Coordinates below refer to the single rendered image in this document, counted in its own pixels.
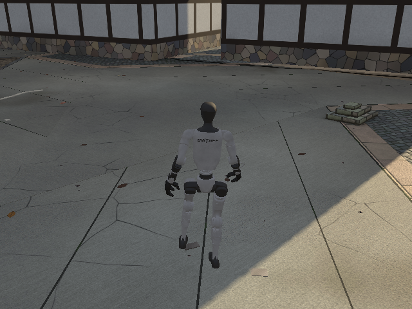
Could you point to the robot right forearm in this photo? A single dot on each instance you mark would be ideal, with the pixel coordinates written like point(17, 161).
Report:
point(236, 167)

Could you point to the right robot shin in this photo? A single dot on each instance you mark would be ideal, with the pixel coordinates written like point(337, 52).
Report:
point(216, 239)

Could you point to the right robot upper arm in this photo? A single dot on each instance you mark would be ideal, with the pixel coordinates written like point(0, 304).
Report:
point(230, 145)

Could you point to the robot right foot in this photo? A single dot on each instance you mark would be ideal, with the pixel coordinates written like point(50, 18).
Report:
point(215, 262)

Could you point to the robot left forearm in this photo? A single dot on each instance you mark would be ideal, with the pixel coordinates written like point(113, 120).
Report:
point(174, 171)

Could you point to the robot right hand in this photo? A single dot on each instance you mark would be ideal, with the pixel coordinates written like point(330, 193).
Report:
point(236, 178)

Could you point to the left robot upper arm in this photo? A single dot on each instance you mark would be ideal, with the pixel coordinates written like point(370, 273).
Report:
point(183, 147)

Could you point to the robot left hand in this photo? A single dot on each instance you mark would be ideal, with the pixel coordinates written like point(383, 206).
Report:
point(168, 187)

